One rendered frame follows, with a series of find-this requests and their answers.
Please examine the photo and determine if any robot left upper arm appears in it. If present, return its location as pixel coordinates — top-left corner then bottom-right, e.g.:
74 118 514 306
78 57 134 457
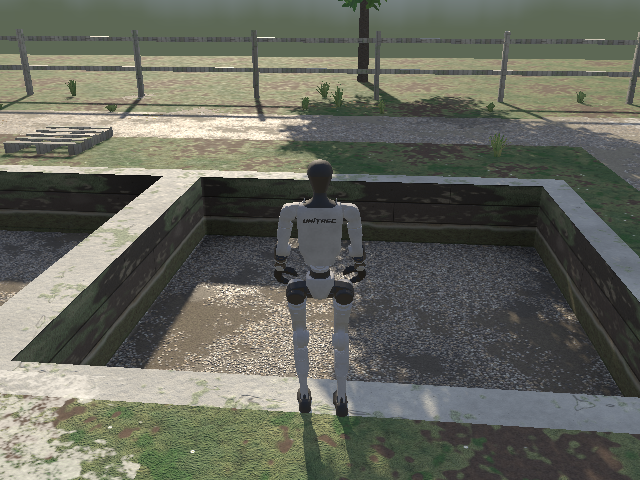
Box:
276 202 299 257

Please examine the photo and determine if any right robot forearm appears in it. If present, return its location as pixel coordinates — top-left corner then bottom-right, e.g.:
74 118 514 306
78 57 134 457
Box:
352 243 366 271

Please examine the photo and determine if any left robot forearm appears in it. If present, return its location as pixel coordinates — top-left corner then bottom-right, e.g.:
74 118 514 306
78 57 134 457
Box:
274 241 288 271

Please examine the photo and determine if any left robot shin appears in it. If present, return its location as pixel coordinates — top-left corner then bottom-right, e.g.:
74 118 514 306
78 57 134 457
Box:
293 331 309 399

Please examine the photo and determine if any robot left thigh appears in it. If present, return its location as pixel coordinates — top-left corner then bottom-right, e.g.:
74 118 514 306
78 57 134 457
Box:
286 279 309 348

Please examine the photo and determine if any robot left hand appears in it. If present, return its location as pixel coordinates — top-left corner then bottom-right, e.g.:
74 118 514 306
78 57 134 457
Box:
274 267 298 284

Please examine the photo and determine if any robot right upper arm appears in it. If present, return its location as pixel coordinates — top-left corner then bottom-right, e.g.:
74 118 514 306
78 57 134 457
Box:
341 203 363 258

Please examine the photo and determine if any robot right hand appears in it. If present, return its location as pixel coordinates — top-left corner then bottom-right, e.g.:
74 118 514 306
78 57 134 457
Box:
343 266 366 283

